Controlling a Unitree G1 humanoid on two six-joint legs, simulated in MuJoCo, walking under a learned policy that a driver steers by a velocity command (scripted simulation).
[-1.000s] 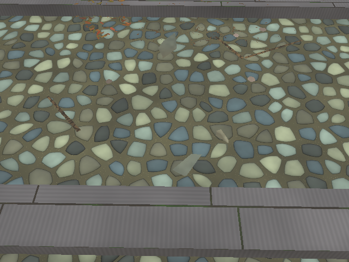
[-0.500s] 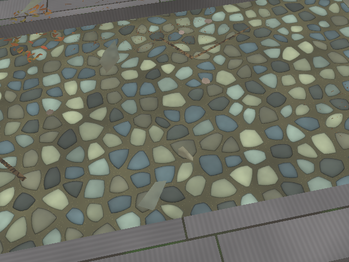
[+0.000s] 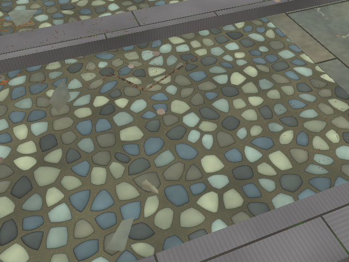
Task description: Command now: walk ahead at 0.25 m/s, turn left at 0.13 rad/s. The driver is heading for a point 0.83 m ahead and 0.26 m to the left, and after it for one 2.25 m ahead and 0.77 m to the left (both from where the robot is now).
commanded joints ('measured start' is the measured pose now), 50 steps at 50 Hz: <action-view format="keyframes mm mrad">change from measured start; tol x64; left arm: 1 137 228 67 -19 19 -43 0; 50 19 151 48 -19 -8 -163 -15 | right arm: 1 -146 -139 -31 -123 29 -41 -3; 50 -38 -28 0 -190 -1 -39 23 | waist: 1 117 -235 73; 50 -3 -80 1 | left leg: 1 -304 -31 69 264 -186 -5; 13 -314 60 90 295 -21 21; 19 774 391 -632 -187 754 373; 28 -20 104 -232 -369 266 263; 36 355 145 -196 -66 1539 128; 39 -283 -177 -252 888 -82 59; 50 -166 36 28 268 17 3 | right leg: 1 54 -311 414 -356 -501 -231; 16 273 -248 -110 155 989 -98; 18 -446 -71 -109 743 -252 5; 26 -952 -93 -92 1357 -125 34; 36 -155 63 -135 293 53 -80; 39 431 -443 957 -203 -36 -356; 50 -117 -198 -13 -302 512 -229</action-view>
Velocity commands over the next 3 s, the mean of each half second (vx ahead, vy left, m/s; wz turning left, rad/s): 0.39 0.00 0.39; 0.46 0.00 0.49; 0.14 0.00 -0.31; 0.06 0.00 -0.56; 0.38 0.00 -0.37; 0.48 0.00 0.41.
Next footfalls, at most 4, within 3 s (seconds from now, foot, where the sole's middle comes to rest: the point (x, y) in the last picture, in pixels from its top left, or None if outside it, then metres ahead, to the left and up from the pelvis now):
0.22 left None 0.11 0.14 -0.77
0.74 right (154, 255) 0.50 0.09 -0.69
1.14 left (68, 259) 0.50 0.40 -0.69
1.62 right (137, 236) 0.57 0.16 -0.69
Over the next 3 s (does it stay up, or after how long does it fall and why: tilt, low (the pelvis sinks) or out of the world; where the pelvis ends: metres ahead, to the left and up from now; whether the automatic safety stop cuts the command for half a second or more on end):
stays up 0.93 0.16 0.07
